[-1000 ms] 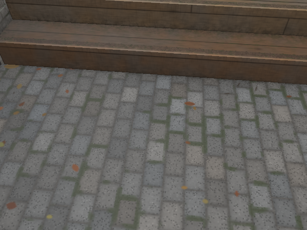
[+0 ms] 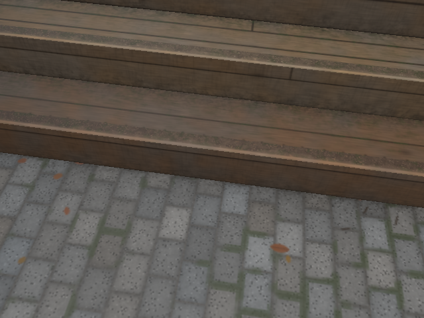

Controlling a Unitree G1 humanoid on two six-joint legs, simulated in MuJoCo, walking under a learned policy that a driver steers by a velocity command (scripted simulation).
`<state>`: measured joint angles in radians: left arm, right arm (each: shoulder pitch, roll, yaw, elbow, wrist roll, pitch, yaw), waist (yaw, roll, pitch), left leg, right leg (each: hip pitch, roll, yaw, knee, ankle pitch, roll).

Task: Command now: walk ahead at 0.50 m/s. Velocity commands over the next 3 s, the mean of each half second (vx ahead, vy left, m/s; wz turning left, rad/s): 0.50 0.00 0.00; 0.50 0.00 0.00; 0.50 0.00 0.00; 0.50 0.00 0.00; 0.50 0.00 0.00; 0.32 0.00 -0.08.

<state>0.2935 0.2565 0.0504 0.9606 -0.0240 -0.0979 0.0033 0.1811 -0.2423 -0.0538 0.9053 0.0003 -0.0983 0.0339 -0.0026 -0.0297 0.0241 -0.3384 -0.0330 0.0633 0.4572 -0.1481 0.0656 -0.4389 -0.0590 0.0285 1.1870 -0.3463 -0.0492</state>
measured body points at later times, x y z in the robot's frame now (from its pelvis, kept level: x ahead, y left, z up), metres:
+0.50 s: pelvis +0.28 -0.06 -0.01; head +0.32 -0.07 +0.44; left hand +0.44 +0.19 -0.12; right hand +0.25 -0.32 -0.16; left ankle +0.11 +0.07 -0.66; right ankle +0.37 -0.15 -0.74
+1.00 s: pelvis +0.54 -0.02 -0.01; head +0.56 +0.00 +0.44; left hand +0.51 +0.23 -0.16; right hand +0.70 -0.27 -0.11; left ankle +0.61 +0.06 -0.74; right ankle +0.39 -0.14 -0.69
